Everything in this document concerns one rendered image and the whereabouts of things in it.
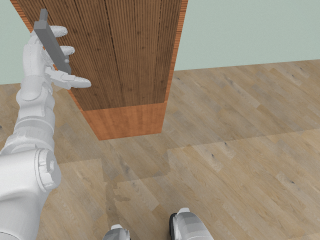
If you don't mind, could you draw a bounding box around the robot left forearm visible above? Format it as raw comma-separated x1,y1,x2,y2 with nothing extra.
0,75,55,156

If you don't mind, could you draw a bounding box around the handle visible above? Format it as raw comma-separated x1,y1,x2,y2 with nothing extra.
33,8,72,75

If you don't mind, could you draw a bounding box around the cupboard door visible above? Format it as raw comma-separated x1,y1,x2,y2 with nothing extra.
16,0,182,111

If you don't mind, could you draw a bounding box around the robot left upper arm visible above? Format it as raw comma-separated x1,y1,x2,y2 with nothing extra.
0,147,62,240

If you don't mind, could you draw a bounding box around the left robot hand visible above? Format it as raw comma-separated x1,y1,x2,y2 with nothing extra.
22,25,91,90

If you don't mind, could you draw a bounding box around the robot right thigh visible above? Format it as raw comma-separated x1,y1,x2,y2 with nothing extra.
173,212,214,240

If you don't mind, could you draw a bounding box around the robot right shin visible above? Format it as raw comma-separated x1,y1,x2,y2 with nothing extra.
174,207,190,240

